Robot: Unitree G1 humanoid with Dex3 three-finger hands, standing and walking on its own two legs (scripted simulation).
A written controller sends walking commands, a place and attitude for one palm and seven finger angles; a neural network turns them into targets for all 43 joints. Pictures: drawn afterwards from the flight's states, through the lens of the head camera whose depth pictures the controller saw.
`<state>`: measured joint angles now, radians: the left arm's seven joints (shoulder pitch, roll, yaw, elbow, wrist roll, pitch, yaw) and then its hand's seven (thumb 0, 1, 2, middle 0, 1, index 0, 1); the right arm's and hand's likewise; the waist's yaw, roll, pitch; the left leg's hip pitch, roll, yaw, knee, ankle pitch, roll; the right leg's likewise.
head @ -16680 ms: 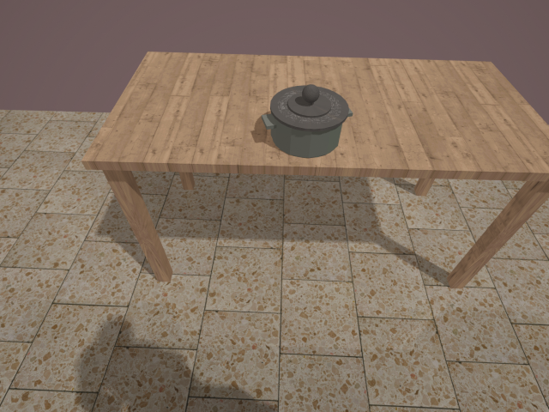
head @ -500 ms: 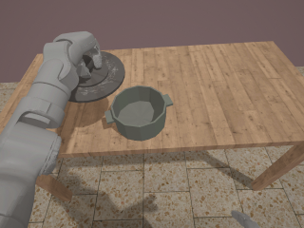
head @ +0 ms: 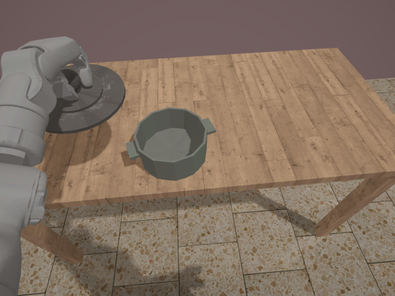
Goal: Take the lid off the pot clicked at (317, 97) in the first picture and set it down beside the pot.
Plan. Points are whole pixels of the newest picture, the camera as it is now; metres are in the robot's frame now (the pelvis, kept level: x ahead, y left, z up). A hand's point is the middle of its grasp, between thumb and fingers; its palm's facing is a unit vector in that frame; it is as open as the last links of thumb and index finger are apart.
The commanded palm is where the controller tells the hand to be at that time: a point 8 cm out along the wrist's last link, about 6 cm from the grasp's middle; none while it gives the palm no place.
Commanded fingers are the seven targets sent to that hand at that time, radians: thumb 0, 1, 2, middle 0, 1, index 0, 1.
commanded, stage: move the lid sideways beside the pot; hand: left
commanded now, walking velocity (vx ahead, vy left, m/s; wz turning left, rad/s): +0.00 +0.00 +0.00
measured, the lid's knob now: (68, 80) +0.50 +0.25 +0.18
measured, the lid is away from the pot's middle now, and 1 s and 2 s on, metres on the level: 0.19 0.23 0.24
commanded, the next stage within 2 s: lower the lid onto the table in 0.50 s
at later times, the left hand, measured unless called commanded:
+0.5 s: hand (34, 91) +0.46 +0.29 +0.19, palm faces -0.32 -0.08 -0.94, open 6.3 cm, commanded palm +0.47 +0.29 +0.26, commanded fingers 0.00 0.88 0.66 -0.93 -1.05 -0.97 -1.07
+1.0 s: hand (52, 93) +0.48 +0.28 +0.16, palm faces -0.34 -0.08 -0.94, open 6.3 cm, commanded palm +0.48 +0.29 +0.23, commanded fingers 0.00 0.88 0.66 -0.93 -1.05 -0.97 -1.07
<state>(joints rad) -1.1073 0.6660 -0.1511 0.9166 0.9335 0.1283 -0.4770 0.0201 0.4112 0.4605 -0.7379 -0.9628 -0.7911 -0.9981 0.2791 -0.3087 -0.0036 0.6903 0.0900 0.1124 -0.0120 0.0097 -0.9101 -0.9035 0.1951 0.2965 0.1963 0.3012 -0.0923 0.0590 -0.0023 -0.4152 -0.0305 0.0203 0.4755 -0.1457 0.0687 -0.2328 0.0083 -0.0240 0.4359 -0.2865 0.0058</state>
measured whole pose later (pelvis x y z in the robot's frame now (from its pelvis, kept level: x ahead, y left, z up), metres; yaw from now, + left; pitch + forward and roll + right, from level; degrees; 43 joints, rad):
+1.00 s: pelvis +0.01 +0.01 +0.00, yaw +0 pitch +8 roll -2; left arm -1.08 0.74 -0.09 0.96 0.94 0.02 -0.47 0.02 0.41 0.46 -0.74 -0.96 -0.79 -1.00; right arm 0.28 -0.30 0.01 0.68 0.08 0.13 -0.01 0.01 -0.91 -0.90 0.20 0.30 0.20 0.30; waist -0.09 0.05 0.00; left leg -0.48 -0.03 0.02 0.50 -0.16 0.08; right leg -0.28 0.01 -0.02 0.44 -0.29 0.01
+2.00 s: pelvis +0.01 +0.01 -0.01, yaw -1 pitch +10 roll -3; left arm -0.96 0.76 -0.04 1.01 0.95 -0.09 -0.38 0.02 0.42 0.46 -0.73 -0.96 -0.79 -1.00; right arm 0.31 -0.31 0.00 0.70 0.08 0.14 -0.05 0.01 -0.91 -0.90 0.20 0.30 0.20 0.30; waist -0.10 0.04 -0.02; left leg -0.56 -0.02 0.03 0.57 -0.20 0.08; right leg -0.36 0.02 -0.01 0.49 -0.31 0.01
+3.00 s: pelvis +0.00 +0.01 -0.02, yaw -2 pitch +14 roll -4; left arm -0.91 0.72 -0.03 1.10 0.99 -0.11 -0.26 0.02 0.42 0.46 -0.73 -0.97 -0.79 -1.01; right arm 0.34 -0.30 0.00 0.72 0.07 0.14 -0.05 0.00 -0.91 -0.90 0.20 0.30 0.20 0.30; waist -0.12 0.04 -0.06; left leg -0.69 0.00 0.02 0.69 -0.23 0.08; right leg -0.49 0.04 -0.01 0.60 -0.35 0.01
